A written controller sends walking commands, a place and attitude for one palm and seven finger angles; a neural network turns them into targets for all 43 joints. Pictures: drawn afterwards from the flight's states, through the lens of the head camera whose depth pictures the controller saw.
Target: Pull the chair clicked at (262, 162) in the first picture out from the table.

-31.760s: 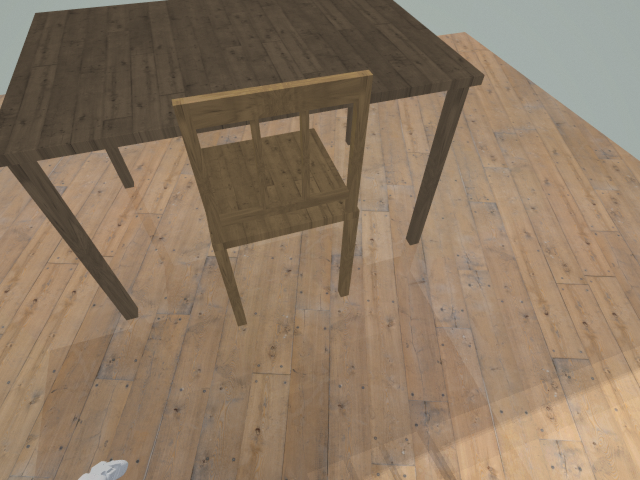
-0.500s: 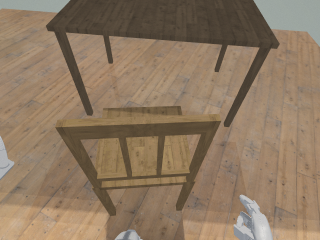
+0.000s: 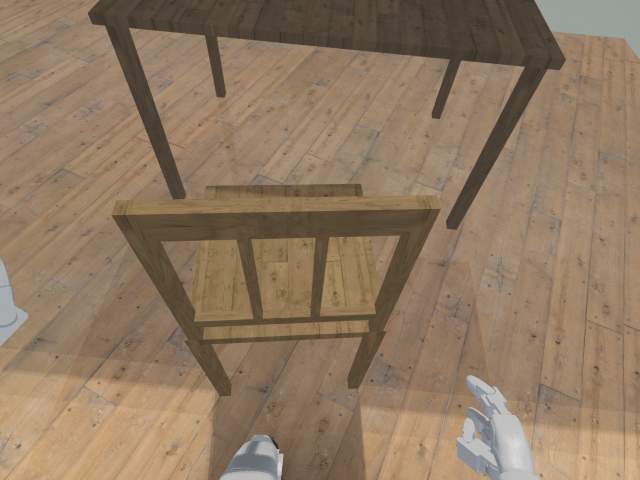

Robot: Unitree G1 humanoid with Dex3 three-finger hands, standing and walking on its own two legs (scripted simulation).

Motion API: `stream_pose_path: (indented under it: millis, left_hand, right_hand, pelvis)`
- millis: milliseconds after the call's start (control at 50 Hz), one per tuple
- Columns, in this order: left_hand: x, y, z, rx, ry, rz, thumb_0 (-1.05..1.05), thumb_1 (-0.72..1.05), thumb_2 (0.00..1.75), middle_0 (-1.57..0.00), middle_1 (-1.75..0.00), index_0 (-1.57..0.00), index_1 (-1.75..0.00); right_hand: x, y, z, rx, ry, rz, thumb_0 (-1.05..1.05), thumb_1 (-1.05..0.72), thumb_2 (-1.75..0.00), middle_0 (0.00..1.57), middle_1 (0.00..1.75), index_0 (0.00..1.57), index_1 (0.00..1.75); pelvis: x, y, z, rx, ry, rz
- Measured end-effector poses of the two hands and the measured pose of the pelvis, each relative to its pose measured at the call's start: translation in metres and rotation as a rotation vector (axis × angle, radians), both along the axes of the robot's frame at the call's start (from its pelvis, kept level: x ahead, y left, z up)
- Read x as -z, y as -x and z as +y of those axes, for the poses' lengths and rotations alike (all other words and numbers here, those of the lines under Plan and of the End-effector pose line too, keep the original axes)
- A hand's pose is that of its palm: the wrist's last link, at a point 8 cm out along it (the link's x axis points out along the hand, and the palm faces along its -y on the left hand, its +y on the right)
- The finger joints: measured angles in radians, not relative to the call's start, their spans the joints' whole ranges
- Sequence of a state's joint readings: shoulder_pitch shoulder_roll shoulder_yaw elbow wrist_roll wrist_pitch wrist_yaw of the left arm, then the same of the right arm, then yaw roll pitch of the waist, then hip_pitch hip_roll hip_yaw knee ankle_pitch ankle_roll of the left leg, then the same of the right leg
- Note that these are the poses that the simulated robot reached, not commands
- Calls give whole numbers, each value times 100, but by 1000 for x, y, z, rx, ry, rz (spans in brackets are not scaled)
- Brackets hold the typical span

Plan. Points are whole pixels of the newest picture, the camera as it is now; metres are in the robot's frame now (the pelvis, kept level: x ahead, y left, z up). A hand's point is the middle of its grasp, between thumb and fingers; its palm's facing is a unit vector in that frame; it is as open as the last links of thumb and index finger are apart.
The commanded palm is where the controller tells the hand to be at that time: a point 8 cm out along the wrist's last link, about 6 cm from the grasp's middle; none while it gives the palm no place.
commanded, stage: step back with the hand held close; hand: left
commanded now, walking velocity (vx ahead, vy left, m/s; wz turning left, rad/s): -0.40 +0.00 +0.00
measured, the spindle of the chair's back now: (251, 280) +0.40 +0.14 -0.09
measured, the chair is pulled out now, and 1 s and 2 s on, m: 0.55 0.55 0.55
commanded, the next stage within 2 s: stop stepping back and stand still in 0.22 s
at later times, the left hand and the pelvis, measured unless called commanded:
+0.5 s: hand (3, 452) +0.12 +0.22 +0.19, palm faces +0.32 -0.77 -0.56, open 7.4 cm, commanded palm +0.06 +0.27 +0.19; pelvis -0.08 -0.02 +0.00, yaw -1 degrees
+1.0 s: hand out of the picture +0.08 +0.26 +0.18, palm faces +0.46 -0.76 -0.47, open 7.4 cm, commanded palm +0.03 +0.29 +0.19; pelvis -0.11 -0.01 +0.02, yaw +0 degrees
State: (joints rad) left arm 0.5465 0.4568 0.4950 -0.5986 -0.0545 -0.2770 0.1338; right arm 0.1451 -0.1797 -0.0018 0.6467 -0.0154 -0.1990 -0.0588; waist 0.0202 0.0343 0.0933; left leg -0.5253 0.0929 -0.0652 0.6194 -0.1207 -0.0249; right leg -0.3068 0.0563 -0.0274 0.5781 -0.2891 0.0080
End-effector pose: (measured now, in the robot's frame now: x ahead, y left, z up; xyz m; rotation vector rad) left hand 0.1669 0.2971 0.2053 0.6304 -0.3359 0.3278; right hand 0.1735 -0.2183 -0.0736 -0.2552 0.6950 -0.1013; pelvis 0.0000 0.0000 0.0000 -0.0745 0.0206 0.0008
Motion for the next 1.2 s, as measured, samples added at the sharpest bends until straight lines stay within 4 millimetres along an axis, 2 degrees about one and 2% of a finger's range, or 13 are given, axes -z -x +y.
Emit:
stream_pose_path:
  millis: [100, 180, 280, 360, 440, 500, 560, 660, 760, 920, 1120, 1160, 1200]
  left_hand:
    - [-9, 18, -20, 45, -32, 13, 2, 89, 90, -21, -30, -21, -30]
    - [-14, 24, -10, -8, -25, 18, 1, 88, 90, -22, -30, -22, -30]
    - [-2, 29, 6, -27, -13, 6, 1, 89, 90, -21, -30, -21, -30]
    - [9, 42, -6, 0, 55, 51, 2, 89, 90, -21, -30, -21, -30]
    - [-1, 67, -30, 59, 25, 53, 2, 89, 90, -21, -30, -21, -30]
    - [-7, 85, -38, 60, -30, 57, 2, 89, 90, -21, -30, -21, -30]
    - [-6, 98, -35, 4, -16, 64, 1, 88, 90, -22, -30, -22, -30]
    - [9, 106, -19, -87, 93, 74, 1, 89, 90, -21, -30, -22, -30]
    - [20, 114, -14, -69, 133, 74, 2, 89, 90, -21, -30, -21, -30]
    - [5, 127, -5, -73, 55, 41, 2, 89, 90, -21, -30, -21, -30]
    - [21, 115, -3, -125, 164, 71, 2, 89, 90, -21, -30, -21, -30]
    - [45, 102, -4, -99, 167, 161, 1, 89, 90, -21, -30, -21, -30]
    - [99, 88, -4, -115, 260, 377, 1, 90, 90, -20, -30, -20, -30]
  right_hand:
    - [4, 17, -12, 13, -14, 44, 1, -90, -90, 21, 30, 20, 30]
    - [-3, 31, -20, 70, 4, 86, 1, -90, -90, 20, 30, 20, 30]
    - [-6, 41, -23, 106, 24, 50, 1, -90, -90, 20, 30, 20, 30]
    - [-15, 56, -19, 68, 11, 20, 1, -90, -90, 20, 30, 20, 30]
    - [-15, 77, -21, 54, -28, -5, 1, -90, -90, 20, 30, 20, 30]
    - [-7, 96, -29, 63, -46, 3, 1, -90, -90, 20, 30, 20, 30]
    - [-1, 121, -40, 90, -45, 49, 1, -90, -90, 20, 30, 20, 30]
    - [-2, 160, -59, 154, -3, 102, 1, -90, -90, 20, 30, 20, 30]
    - [-13, 182, -65, 187, 48, 106, 1, -90, -90, 20, 30, 20, 30]
    - [-15, 170, -45, 146, 6, 48, 1, -90, -90, 20, 30, 20, 30]
    - [-16, 130, -15, 63, -42, 23, 1, -90, -90, 20, 30, 20, 30]
    - [-10, 122, -14, 17, -52, 36, 1, -90, -90, 20, 30, 20, 30]
    - [2, 118, -16, -2, -59, 89, 1, -90, -90, 20, 30, 20, 30]
  pelvis:
    - [-3, 12, -9, -6, -25, 3]
    - [-13, 14, -5, -3, -77, 17]
    - [-5, 31, 0, -11, -85, 13]
    - [-10, 52, -6, 9, -70, 2]
    - [-8, 70, -16, 23, -51, -2]
    - [-4, 84, -24, 18, -30, -30]
    - [-7, 91, -28, 29, -53, -35]
    - [-12, 96, -24, 16, -76, -29]
    - [-15, 106, -17, 7, -69, -51]
    - [-16, 111, -12, -4, -58, -57]
    - [-19, 99, -9, 3, -53, -49]
    - [-16, 98, -8, -11, -58, -31]
    - [-14, 98, -6, -20, -67, -20]
